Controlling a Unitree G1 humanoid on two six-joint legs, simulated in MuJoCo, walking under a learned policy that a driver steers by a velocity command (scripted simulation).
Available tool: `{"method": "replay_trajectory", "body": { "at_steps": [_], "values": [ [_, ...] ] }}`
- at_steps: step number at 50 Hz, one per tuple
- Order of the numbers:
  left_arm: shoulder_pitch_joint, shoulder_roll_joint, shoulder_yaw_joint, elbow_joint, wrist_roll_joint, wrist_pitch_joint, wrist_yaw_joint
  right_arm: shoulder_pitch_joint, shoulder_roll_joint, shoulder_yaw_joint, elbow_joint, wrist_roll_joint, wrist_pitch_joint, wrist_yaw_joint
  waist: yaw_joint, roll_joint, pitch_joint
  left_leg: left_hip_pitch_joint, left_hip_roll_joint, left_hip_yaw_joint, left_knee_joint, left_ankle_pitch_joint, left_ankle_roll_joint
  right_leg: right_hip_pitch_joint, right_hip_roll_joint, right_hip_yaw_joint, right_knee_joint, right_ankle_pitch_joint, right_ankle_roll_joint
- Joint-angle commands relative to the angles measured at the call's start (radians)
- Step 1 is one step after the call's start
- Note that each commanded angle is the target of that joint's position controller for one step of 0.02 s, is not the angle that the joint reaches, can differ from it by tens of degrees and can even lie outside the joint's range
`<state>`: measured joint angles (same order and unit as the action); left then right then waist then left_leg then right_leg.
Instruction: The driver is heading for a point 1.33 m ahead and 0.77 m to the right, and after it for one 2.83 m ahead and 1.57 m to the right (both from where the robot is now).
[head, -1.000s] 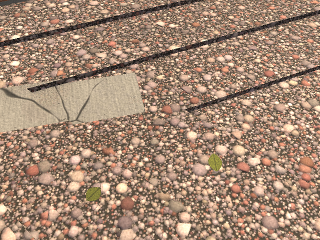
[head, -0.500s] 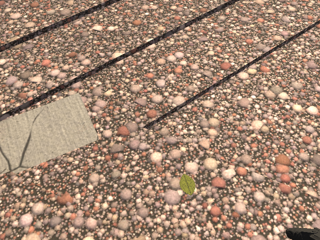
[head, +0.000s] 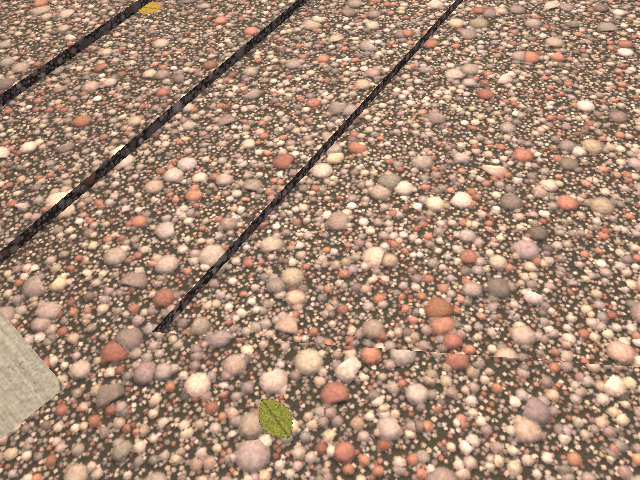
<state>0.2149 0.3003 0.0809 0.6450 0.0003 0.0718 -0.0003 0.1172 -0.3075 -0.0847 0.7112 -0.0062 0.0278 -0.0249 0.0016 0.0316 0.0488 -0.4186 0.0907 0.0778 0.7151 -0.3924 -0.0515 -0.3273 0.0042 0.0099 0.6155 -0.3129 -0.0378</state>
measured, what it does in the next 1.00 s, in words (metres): steps on the spot, turning right: left foot, then right foot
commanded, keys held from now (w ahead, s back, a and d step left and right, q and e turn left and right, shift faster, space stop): e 0.40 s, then no key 0.60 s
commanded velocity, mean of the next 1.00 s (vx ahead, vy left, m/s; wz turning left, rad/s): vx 0.00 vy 0.00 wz -0.37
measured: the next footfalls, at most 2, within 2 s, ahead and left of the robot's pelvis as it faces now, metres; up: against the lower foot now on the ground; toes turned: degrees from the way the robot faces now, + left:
left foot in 0.44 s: +0.10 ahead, +0.12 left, +0.00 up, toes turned -21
right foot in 0.78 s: +0.00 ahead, -0.13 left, +0.00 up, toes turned -15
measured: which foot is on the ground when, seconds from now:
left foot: up 0.00-0.42, down 0.44-1.00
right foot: down 0.00-0.44, up 0.46-0.76, down 0.78-1.00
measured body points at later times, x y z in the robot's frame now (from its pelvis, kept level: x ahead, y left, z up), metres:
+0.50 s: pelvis +0.02 +0.02 +0.01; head +0.06 +0.02 +0.46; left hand +0.26 +0.25 -0.08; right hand +0.11 -0.30 -0.07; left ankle +0.06 +0.13 -0.73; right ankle -0.01 -0.10 -0.70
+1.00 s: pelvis +0.02 -0.01 +0.01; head +0.02 -0.02 +0.46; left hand +0.23 +0.19 -0.09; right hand +0.04 -0.30 -0.11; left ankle +0.06 +0.13 -0.73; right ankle -0.04 -0.12 -0.73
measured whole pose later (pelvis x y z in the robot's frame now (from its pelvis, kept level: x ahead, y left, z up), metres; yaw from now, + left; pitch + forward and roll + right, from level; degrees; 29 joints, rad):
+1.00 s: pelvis +0.02 -0.01 +0.01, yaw -20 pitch -1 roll +0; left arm 0.20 0.24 0.03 0.72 0.01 0.03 0.02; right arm 0.18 -0.27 -0.03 0.81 -0.01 0.00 0.01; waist -0.02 0.02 0.03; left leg -0.20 0.03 -0.03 0.49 -0.28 -0.04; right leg -0.19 0.02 0.07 0.52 -0.31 0.00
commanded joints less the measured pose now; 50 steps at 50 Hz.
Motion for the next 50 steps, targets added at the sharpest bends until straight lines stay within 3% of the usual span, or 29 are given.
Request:
{"method": "replay_trajectory", "body": {
  "at_steps": [1,3,4,6,10,16,18,20,21,22,23,24,25,27,28,31,33,35,36,38,39,40,41,42,45,50],
  "values": [
    [0.056,0.243,0.06,-0.071,0.041,-0.049,0.01,-0.115,-0.107,-0.03,-0.122,0.005,-0.025,-0.008,0.043,-0.207,-0.085,-0.303,-0.074,-0.145,0.397,-0.177,0.008,0.18,-0.324,0.477,-0.328,0.321,-0.277],
    [-0.034,0.176,0.042,-0.079,-0.002,-0.06,0.019,-0.05,-0.119,-0.042,-0.077,-0.007,-0.021,-0.021,-0.001,-0.164,-0.096,-0.295,-0.054,-0.16,0.396,-0.033,0.008,0.197,-0.241,0.367,-0.292,0.338,-0.183],
    [-0.046,0.159,0.032,-0.08,-0.009,-0.057,0.025,-0.034,-0.115,-0.043,-0.069,-0.012,-0.02,-0.021,-0.01,-0.17,-0.112,-0.259,-0.063,-0.155,0.423,0.007,-0.003,0.184,-0.218,0.337,-0.279,0.418,-0.176],
    [-0.028,0.148,0.026,-0.076,-0.004,-0.05,0.033,-0.027,-0.097,-0.039,-0.07,-0.003,-0.024,-0.012,-0.012,-0.157,-0.143,-0.224,-0.085,-0.15,0.434,0.052,-0.017,0.197,-0.198,0.319,-0.263,0.496,-0.182],
    [0.007,0.17,0.034,-0.066,-0.011,-0.042,0.043,-0.08,-0.067,-0.023,-0.085,0.005,-0.029,-0.003,0.017,-0.165,-0.138,-0.216,-0.098,-0.163,0.224,0.078,-0.031,0.262,-0.179,0.353,-0.237,0.459,-0.179],
    [-0.018,0.197,0.045,-0.082,-0.01,-0.025,0.031,-0.089,-0.077,-0.021,-0.09,0.015,-0.045,0.02,0.031,-0.191,-0.135,-0.06,-0.133,-0.174,0.015,0.021,-0.02,0.202,-0.171,0.473,-0.208,0.439,-0.195],
    [-0.035,0.198,0.045,-0.087,-0.016,-0.022,0.027,-0.072,-0.08,-0.022,-0.09,0.017,-0.052,0.028,0.026,-0.198,-0.141,-0.01,-0.142,-0.174,-0.062,0.018,-0.01,0.203,-0.158,0.513,-0.189,0.475,-0.188],
    [-0.074,0.192,0.043,-0.097,-0.03,-0.018,0.028,-0.026,-0.081,-0.027,-0.078,0.016,-0.06,0.033,-0.008,-0.194,-0.149,0.088,-0.144,-0.162,-0.227,0.111,0.009,0.187,-0.125,0.529,-0.156,0.46,-0.156],
    [-0.094,0.177,0.038,-0.102,-0.035,-0.017,0.032,0.016,-0.086,-0.03,-0.062,0.009,-0.064,0.033,-0.031,-0.183,-0.158,0.182,-0.121,-0.15,-0.345,0.249,0.027,0.148,-0.099,0.506,-0.13,0.39,-0.118],
    [-0.055,0.133,0.025,-0.101,-0.022,-0.019,0.036,0.038,-0.129,-0.039,-0.063,-0.005,-0.062,0.029,-0.014,-0.1,-0.192,0.315,0.009,-0.241,-0.365,0.37,0.073,0.058,-0.047,0.444,-0.041,0.194,-0.062],
    [0.018,0.088,0.013,-0.097,-0.009,-0.027,0.035,-0.008,-0.199,-0.045,-0.084,-0.024,-0.053,0.025,0.051,0.162,-0.168,0.387,0.196,-0.461,-0.374,0.625,0.197,-0.122,0.121,0.263,0.147,-0.197,0.006],
    [-0.002,0.166,0.037,-0.103,-0.001,-0.039,0.04,0.027,-0.175,-0.042,-0.074,-0.037,-0.055,0.029,0.014,0.217,-0.142,0.327,0.313,-0.613,-0.396,0.661,0.349,-0.212,0.132,0.214,0.349,-0.381,0.061],
    [0.009,0.217,0.056,-0.084,-0.002,-0.042,0.041,0.002,-0.142,-0.03,-0.08,-0.021,-0.059,0.027,0.02,0.139,-0.116,0.307,0.298,-0.559,-0.39,0.615,0.361,-0.233,0.093,0.217,0.488,-0.327,0.087],
    [0.02,0.191,0.058,-0.042,-0.01,-0.025,0.047,-0.052,-0.098,-0.015,-0.084,0.0,-0.057,0.023,0.033,0.09,-0.081,0.287,0.179,-0.404,-0.371,0.525,0.277,-0.238,0.082,0.21,0.549,-0.217,0.117],
    [0.023,0.165,0.051,-0.036,-0.009,-0.018,0.047,-0.057,-0.09,-0.008,-0.08,0.008,-0.055,0.022,0.029,0.094,-0.077,0.279,0.162,-0.37,-0.365,0.567,0.273,-0.227,0.082,0.206,0.557,-0.182,0.129],
    [-0.019,0.086,0.021,-0.048,-0.014,-0.019,0.041,-0.03,-0.076,0.001,-0.055,0.0,-0.046,0.019,0.011,0.127,-0.099,0.301,0.107,-0.277,-0.364,0.588,0.266,-0.149,0.05,0.134,0.364,-0.133,0.147],
    [-0.049,0.054,0.003,-0.055,-0.007,-0.022,0.035,-0.023,-0.094,-0.001,-0.045,0.003,-0.037,0.021,-0.011,0.157,-0.114,0.302,0.097,-0.257,-0.358,0.567,0.261,-0.052,0.007,0.074,0.177,-0.134,0.148],
    [-0.058,0.066,0.003,-0.051,-0.012,-0.027,0.031,0.012,-0.123,-0.006,-0.031,0.008,-0.029,0.024,-0.034,0.173,-0.114,0.299,0.108,-0.277,-0.351,0.554,0.269,0.02,0.007,0.037,0.031,-0.098,0.141],
    [-0.035,0.073,0.006,-0.037,-0.013,-0.028,0.029,0.013,-0.125,-0.003,-0.026,0.012,-0.027,0.025,-0.021,0.163,-0.113,0.291,0.106,-0.279,-0.338,0.546,0.264,0.068,0.012,0.024,-0.07,-0.026,0.13],
    [0.007,0.087,0.008,-0.011,-0.002,-0.033,0.026,0.043,-0.103,0.01,-0.006,0.023,-0.034,0.029,0.003,0.121,-0.106,0.233,0.085,-0.268,-0.32,0.51,0.206,0.222,0.008,0.033,-0.309,0.194,0.085],
    [0.012,0.131,0.012,-0.021,0.005,-0.034,0.032,0.068,-0.087,0.02,0.0,0.009,-0.048,0.034,-0.009,0.056,-0.137,0.171,0.065,-0.248,-0.302,0.435,0.141,0.328,-0.07,0.119,-0.28,0.346,0.053],
    [-0.009,0.2,0.026,-0.02,0.013,-0.031,0.038,0.102,-0.062,0.028,-0.007,-0.013,-0.065,0.044,-0.066,-0.108,-0.156,0.133,-0.018,-0.163,-0.278,0.307,0.082,0.34,-0.134,0.181,-0.189,0.46,-0.007],
    [-0.028,0.129,0.013,-0.013,0.014,-0.031,0.029,0.07,-0.047,0.036,0.001,-0.019,-0.069,0.043,-0.042,-0.152,-0.169,0.213,-0.046,-0.116,-0.283,0.2,0.036,0.242,-0.127,0.173,-0.19,0.307,-0.043],
    [-0.041,0.085,0.0,-0.017,0.018,-0.035,0.02,0.027,-0.07,0.033,0.003,-0.018,-0.066,0.042,-0.019,-0.122,-0.126,0.215,-0.054,-0.108,-0.273,0.202,0.016,0.202,-0.101,0.166,-0.206,0.215,-0.033],
    [-0.033,0.083,-0.006,0.0,0.017,-0.05,0.019,0.027,-0.069,0.033,0.013,-0.011,-0.047,0.034,-0.017,-0.121,-0.056,0.205,-0.052,-0.109,-0.264,0.241,0.021,0.142,-0.076,0.154,-0.214,0.198,0.0],
    [-0.018,0.07,-0.014,0.018,0.014,-0.058,0.024,0.051,-0.065,0.034,0.048,-0.006,-0.042,0.023,-0.018,-0.089,-0.037,0.216,-0.047,-0.111,-0.267,0.257,0.014,0.125,-0.066,0.151,-0.206,0.215,0.002]
  ]
}}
